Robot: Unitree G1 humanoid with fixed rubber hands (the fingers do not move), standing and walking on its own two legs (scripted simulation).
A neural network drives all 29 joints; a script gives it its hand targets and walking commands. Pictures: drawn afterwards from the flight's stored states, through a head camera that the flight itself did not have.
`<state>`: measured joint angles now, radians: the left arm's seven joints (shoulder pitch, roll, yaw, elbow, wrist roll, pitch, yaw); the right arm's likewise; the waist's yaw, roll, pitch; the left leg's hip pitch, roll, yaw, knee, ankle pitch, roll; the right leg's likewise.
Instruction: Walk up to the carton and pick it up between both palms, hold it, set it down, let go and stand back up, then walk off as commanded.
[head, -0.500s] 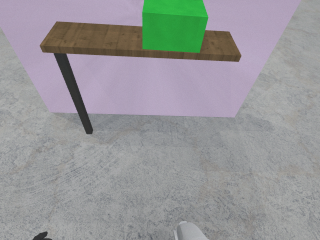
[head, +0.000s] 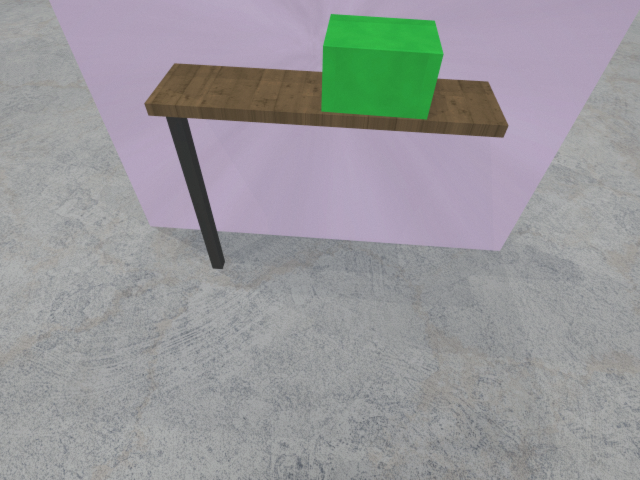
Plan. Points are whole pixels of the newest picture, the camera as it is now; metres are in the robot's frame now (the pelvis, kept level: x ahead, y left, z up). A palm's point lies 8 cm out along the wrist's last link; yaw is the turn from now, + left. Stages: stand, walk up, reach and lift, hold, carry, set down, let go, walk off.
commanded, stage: walk off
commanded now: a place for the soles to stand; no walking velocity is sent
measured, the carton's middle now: (378, 66) +1.05 -0.07 +0.05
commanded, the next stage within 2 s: stand in 1.26 s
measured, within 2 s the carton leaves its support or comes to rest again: neither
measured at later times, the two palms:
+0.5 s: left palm out of the picture +0.12 +0.27 -0.11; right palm out of the picture +0.07 -0.32 -0.12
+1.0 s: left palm (169, 455) +0.18 +0.22 -0.09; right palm out of the picture +0.11 -0.37 -0.10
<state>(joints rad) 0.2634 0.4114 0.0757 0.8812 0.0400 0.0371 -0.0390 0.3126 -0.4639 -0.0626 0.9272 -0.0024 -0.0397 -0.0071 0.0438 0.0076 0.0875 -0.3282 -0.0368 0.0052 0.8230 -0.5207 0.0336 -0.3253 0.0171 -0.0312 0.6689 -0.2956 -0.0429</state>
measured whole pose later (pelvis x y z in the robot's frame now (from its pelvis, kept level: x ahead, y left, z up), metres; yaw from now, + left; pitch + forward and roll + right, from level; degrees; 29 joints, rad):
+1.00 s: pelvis +0.05 -0.05 +0.02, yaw -3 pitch -3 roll +1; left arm 0.10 0.33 -0.02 1.00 0.01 -0.03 0.00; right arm 0.15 -0.38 -0.05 1.00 -0.01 0.00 0.02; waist -0.04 0.00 0.07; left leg -0.09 0.01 0.04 0.49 -0.34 -0.02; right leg -0.27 -0.01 0.12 0.55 -0.22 0.03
